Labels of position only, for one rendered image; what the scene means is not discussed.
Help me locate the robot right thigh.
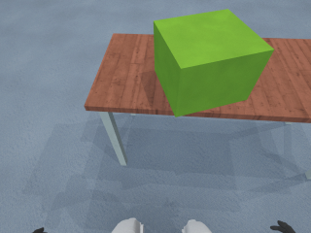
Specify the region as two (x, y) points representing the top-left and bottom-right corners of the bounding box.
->
(182, 221), (212, 233)

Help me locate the robot right hand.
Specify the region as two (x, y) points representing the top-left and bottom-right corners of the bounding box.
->
(270, 220), (295, 233)

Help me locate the robot thigh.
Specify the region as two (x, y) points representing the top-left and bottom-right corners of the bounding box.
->
(112, 218), (145, 233)
(182, 221), (212, 233)

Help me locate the table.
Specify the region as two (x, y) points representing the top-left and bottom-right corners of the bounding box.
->
(84, 33), (311, 180)

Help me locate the carton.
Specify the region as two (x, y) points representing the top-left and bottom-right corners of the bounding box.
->
(154, 9), (274, 117)

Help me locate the robot left thigh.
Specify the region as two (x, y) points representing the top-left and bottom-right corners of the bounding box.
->
(112, 218), (145, 233)

